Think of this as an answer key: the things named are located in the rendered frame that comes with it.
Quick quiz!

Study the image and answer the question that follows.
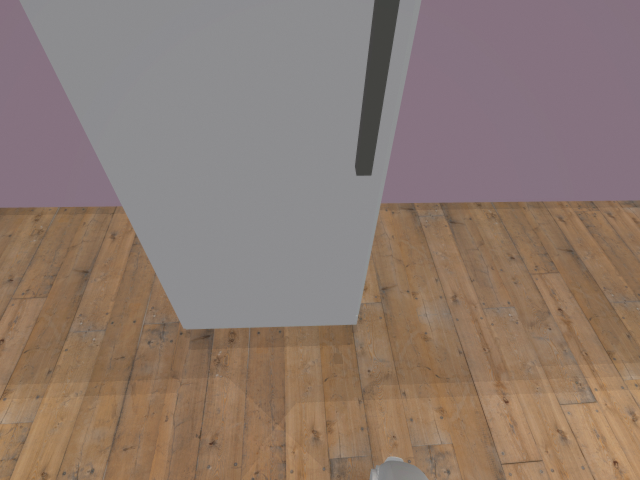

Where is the fridge door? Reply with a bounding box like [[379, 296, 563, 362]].
[[19, 0, 416, 329]]

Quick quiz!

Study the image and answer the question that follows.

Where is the right robot thigh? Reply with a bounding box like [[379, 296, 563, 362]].
[[370, 460, 428, 480]]

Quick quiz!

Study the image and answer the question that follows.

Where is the handle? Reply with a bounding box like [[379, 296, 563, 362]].
[[355, 0, 400, 176]]

